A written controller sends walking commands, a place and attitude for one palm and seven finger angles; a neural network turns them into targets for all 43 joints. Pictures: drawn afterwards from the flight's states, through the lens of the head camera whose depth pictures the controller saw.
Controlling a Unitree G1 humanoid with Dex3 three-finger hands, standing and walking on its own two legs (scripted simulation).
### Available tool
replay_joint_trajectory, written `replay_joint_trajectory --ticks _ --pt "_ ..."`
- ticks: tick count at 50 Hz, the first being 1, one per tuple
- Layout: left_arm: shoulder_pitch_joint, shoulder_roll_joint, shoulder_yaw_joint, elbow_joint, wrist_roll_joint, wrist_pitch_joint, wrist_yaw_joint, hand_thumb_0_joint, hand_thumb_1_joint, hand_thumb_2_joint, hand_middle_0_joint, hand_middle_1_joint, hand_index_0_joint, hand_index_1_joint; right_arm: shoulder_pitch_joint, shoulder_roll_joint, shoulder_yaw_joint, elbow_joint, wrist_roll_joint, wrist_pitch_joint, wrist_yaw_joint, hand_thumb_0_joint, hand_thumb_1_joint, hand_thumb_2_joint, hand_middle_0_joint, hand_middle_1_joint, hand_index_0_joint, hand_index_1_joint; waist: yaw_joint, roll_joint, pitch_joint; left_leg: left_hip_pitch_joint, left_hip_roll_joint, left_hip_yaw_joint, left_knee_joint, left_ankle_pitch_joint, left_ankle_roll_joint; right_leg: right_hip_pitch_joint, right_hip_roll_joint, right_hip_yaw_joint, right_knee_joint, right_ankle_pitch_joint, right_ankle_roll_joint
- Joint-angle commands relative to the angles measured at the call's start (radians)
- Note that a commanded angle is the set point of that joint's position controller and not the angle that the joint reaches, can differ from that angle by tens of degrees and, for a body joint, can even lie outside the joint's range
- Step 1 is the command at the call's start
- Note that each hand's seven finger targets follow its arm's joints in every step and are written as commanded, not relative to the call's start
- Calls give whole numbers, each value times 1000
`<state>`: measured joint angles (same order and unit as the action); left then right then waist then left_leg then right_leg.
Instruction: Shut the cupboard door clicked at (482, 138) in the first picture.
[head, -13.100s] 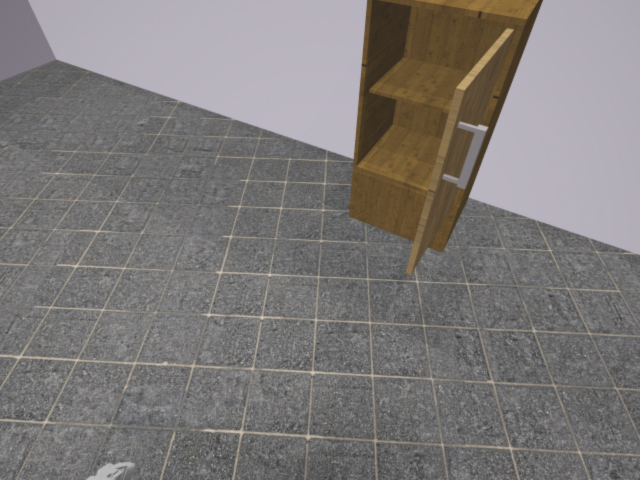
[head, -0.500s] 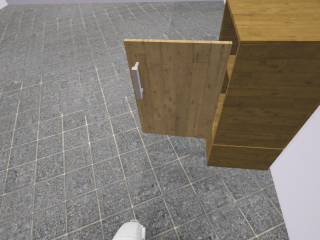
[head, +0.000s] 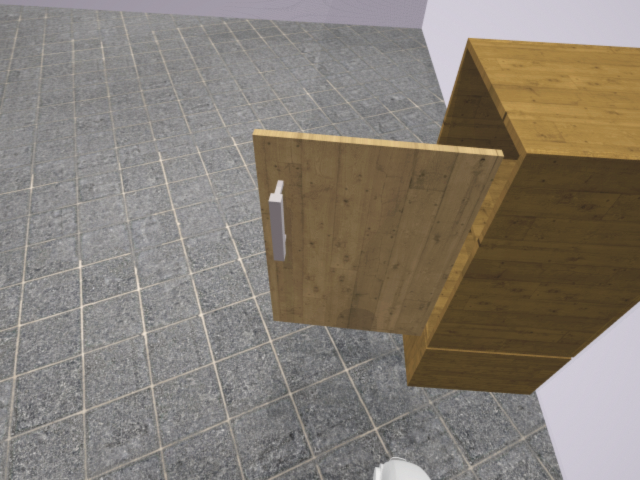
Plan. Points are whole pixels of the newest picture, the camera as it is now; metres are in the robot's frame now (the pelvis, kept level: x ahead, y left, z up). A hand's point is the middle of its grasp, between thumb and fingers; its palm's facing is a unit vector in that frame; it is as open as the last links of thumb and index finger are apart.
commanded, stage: take the last steps up to it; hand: left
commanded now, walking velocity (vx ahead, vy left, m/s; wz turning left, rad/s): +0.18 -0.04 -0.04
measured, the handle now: (279, 222) +0.56 +0.12 -0.05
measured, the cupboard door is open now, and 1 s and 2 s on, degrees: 88 88 88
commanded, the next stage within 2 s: come to a stop and stand still in 0.06 s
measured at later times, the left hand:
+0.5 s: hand (215, 468) +0.17 +0.16 -0.17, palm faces +0.02 -0.97 -0.24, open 7.2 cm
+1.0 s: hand out of the picture +0.02 +0.21 -0.18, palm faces +0.03 -0.98 -0.21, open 7.4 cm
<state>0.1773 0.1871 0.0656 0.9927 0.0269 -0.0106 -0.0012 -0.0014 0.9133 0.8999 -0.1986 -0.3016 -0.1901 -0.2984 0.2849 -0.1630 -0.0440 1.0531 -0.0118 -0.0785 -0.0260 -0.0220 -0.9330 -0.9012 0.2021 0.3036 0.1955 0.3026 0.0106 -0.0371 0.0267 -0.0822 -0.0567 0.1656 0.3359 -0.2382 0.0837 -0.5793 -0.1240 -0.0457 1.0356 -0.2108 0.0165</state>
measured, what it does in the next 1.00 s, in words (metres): steps on the spot: right foot, then left foot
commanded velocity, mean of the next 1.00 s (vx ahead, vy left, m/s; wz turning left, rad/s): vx -0.07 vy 0.03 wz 0.00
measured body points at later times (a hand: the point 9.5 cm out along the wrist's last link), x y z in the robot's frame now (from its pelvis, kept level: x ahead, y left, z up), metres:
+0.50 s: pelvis +0.08 -0.02 -0.01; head +0.13 -0.03 +0.44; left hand +0.17 +0.21 -0.15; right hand +0.11 -0.25 -0.17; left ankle +0.06 +0.11 -0.69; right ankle +0.14 -0.14 -0.74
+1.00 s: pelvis +0.03 +0.03 +0.00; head +0.05 +0.03 +0.44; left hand +0.02 +0.26 -0.16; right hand +0.08 -0.19 -0.16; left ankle +0.06 +0.12 -0.74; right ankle -0.03 -0.08 -0.75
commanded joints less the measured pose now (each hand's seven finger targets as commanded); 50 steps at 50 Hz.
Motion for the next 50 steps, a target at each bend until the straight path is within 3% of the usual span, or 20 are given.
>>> replay_joint_trajectory --ticks 1,6,7,9,10,11,12,17,22,25,28,29,30,31,32,33,37,45,48,50 --pt "1 20 -4 -49 -5 3 -5 0 900 900 -200 -300 -200 -300 89 -111 -14 -24 -10 -7 0 0 -900 -900 200 300 200 300 -9 82 90 -14 333 -194 -137 427 113 -17 -8 11 -175 17 -6" --pt "-71 16 -16 -75 -4 -9 -3 0 900 900 -200 -300 -200 -300 147 -116 -15 12 -19 13 -3 0 -900 -900 200 300 200 300 -46 114 63 63 326 -166 -24 572 84 104 60 -57 -385 -52 -37" --pt "-51 17 -18 -66 -4 -12 -2 0 900 900 -200 -300 -200 -300 155 -117 -13 18 -17 17 -4 0 -900 -900 200 300 200 300 -37 125 50 62 312 -151 15 617 70 158 82 -75 -421 -40 -44" --pt "103 50 -14 -11 -4 -32 4 0 900 900 -200 -300 -200 -300 144 -109 -6 28 -2 20 -5 0 -900 -900 200 300 200 300 36 87 -47 18 251 -109 215 652 9 420 94 -74 -587 148 -47" --pt "182 113 -1 20 -1 -43 19 0 900 900 -200 -300 -200 -300 155 -70 1 23 8 19 -2 0 -900 -900 200 300 200 300 55 -24 -112 -181 194 -89 369 443 -42 650 -39 81 -550 515 -84" --pt "255 171 9 45 -9 -53 27 0 900 900 -200 -300 -200 -300 169 -38 9 9 17 23 -4 0 -900 -900 200 300 200 300 59 -127 -193 -307 78 -54 555 -178 -96 776 -278 295 -545 1044 -207" --pt "235 180 -7 44 -20 -45 30 0 900 900 -200 -300 -200 -300 163 -56 5 14 20 39 -16 0 -900 -900 200 300 200 300 43 -60 -198 -252 82 -140 645 -399 -103 670 -335 266 -583 1181 -281" --pt "6 129 -3 -13 -6 -6 55 0 900 900 -200 -300 -200 -300 120 -22 -8 31 19 109 -12 0 -900 -900 200 300 200 300 -19 -55 -72 -244 107 -179 681 -317 -120 376 -237 129 -652 788 -239" --pt "-16 148 21 -45 3 19 54 0 900 900 -200 -300 -200 -300 79 -32 -27 -11 6 131 4 0 -900 -900 200 300 200 300 -10 -117 -59 -269 82 -151 669 -237 -136 313 -205 108 -677 547 -216" --pt "-15 161 24 -50 9 27 51 0 900 900 -200 -300 -200 -300 52 -32 -26 -35 7 121 8 0 -900 -900 200 300 200 300 0 -153 -96 -247 74 -130 534 -219 -134 362 -174 106 -659 439 -202" --pt "-24 161 27 -52 4 35 48 0 900 900 -200 -300 -200 -300 81 -37 -23 -39 7 103 9 0 -900 -900 200 300 200 300 -26 -166 -107 -114 67 -110 250 -63 -127 309 -138 108 -603 243 -142" --pt "-24 148 24 -53 -2 41 45 0 900 900 -200 -300 -200 -300 105 -52 -23 -31 7 96 10 0 -900 -900 200 300 200 300 -41 -120 -101 -29 79 -119 125 26 -123 244 -110 94 -556 105 -104" --pt "0 104 13 -56 -9 47 41 0 900 900 -200 -300 -200 -300 94 -97 -30 -39 1 87 10 0 -900 -900 200 300 200 300 -34 72 -88 0 168 -228 15 32 -99 174 -31 49 -445 -68 -58" --pt "20 46 3 -70 -16 57 39 0 900 900 -200 -300 -200 -300 47 -179 -42 -80 -10 83 9 0 -900 -900 200 300 200 300 -21 347 -24 -135 377 -473 -107 137 -33 108 84 -25 -301 -305 4" --pt "-7 67 5 -71 -11 63 44 0 900 900 -200 -300 -200 -300 -18 -190 -36 -110 -16 90 2 0 -900 -900 200 300 200 300 -22 292 22 -283 418 -502 -133 153 45 170 94 54 -179 -341 -3" --pt "-12 71 7 -49 -9 72 45 0 900 900 -200 -300 -200 -300 -75 -159 -26 -111 -17 84 -10 0 -900 -900 200 300 200 300 -3 260 54 -323 375 -434 -155 156 43 192 81 105 -116 -295 -1" --pt "92 75 7 15 -6 63 36 0 900 900 -200 -300 -200 -300 -125 -122 -7 -110 -8 78 -18 0 -900 -900 200 300 200 300 34 166 23 -190 273 -298 -95 168 50 161 97 96 -17 -191 5" --pt "96 38 -33 45 -14 39 39 0 900 900 -200 -300 -200 -300 -2 -123 -12 -28 0 75 -16 0 -900 -900 200 300 200 300 -27 156 -53 47 296 -349 -56 343 88 278 81 36 -455 -230 8" --pt "193 40 -40 102 -14 24 47 0 900 900 -200 -300 -200 -300 -15 -99 -3 -11 13 72 -13 0 -900 -900 200 300 200 300 2 79 -57 -48 223 -301 -6 221 8 446 56 60 -716 13 -9" --pt "171 67 -43 107 -14 13 50 0 900 900 -200 -300 -200 -300 -21 -60 5 -6 19 72 -7 0 -900 -900 200 300 200 300 -20 13 -3 -86 151 -237 11 123 -51 417 -29 143 -746 64 -53"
